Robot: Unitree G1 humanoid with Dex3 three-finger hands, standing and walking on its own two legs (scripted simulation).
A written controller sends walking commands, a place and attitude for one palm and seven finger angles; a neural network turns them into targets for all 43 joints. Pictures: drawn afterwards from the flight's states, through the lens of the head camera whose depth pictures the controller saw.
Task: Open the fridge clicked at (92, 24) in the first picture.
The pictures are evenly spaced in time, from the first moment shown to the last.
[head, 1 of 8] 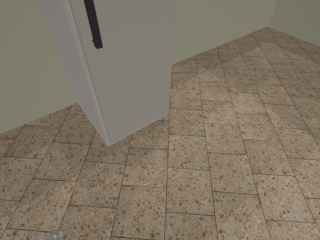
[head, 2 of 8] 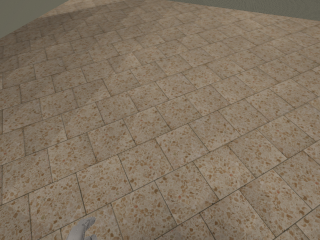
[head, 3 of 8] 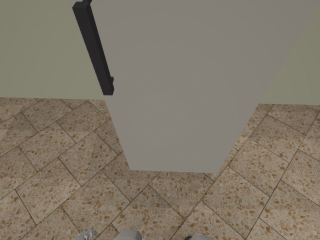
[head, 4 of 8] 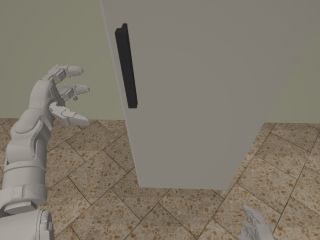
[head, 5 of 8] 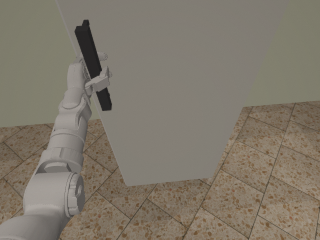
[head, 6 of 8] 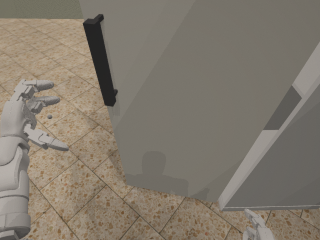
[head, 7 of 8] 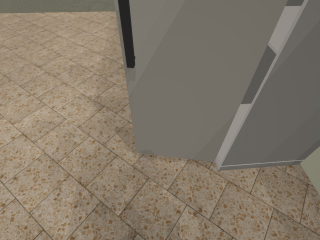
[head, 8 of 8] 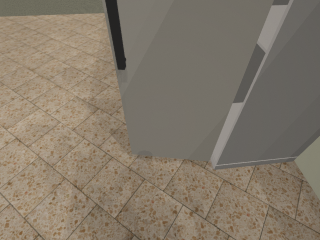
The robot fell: no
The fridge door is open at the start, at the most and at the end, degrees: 0 84 77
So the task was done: yes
